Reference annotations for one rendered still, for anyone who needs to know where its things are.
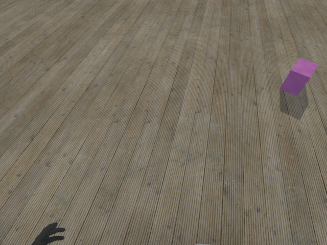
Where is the carton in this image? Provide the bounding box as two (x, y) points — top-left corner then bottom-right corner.
(280, 58), (318, 96)

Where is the left robot hand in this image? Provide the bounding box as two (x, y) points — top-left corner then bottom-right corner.
(31, 222), (65, 245)

